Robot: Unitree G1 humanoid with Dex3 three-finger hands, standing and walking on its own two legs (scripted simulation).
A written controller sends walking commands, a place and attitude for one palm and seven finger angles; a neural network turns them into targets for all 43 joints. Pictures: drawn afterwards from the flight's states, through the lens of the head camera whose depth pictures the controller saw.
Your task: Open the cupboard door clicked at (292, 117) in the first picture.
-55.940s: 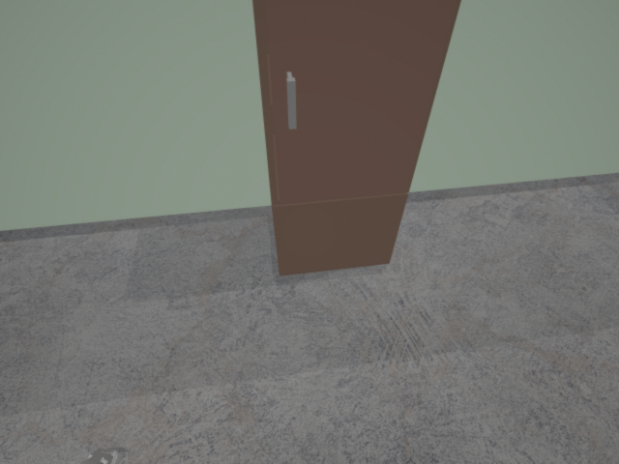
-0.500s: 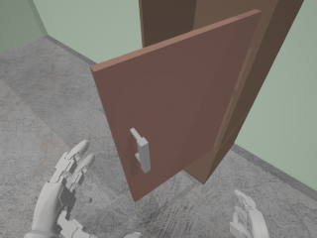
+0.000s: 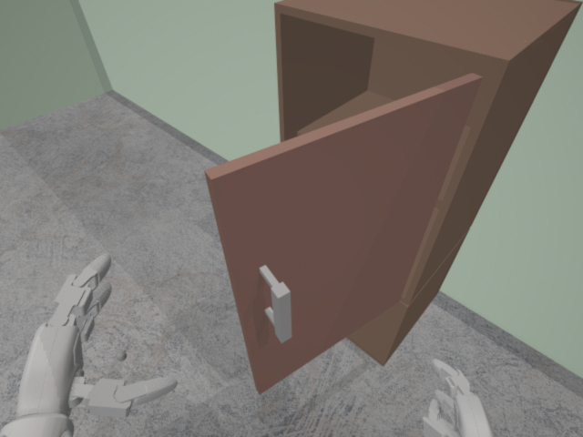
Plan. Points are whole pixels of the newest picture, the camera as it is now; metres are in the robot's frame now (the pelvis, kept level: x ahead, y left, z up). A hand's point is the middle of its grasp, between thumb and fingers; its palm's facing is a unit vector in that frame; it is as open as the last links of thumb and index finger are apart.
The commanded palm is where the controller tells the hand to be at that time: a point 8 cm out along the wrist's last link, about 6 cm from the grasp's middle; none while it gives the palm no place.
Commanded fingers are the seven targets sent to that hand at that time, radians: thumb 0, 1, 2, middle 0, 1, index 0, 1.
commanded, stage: draw the hand back to the body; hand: left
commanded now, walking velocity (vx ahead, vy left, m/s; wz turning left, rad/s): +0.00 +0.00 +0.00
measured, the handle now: (275, 304) +0.29 +0.06 +0.03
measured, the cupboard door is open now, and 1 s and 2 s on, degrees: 76 76 76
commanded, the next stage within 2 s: step back with the hand held close in 0.82 s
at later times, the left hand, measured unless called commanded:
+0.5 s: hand (64, 287) +0.20 +0.26 +0.18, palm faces +0.46 -0.80 -0.39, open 8.5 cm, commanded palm +0.16 +0.29 +0.19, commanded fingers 0.00 0.90 0.90 -0.20 -0.30 -0.20 -0.30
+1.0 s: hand (74, 289) +0.20 +0.24 +0.19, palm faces +0.45 -0.80 -0.40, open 7.4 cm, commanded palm +0.15 +0.28 +0.20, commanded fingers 0.00 0.90 0.90 -0.20 -0.30 -0.20 -0.30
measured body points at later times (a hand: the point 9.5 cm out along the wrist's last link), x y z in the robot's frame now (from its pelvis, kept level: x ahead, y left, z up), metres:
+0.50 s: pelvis +0.02 -0.01 +0.02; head -0.01 -0.02 +0.47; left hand +0.17 +0.30 +0.21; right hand +0.21 -0.22 -0.06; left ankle +0.01 +0.10 -0.72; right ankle -0.01 -0.12 -0.72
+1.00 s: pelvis +0.01 -0.02 +0.02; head -0.01 -0.04 +0.47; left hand +0.17 +0.28 +0.21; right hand +0.19 -0.24 -0.06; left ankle +0.01 +0.10 -0.72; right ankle -0.01 -0.12 -0.72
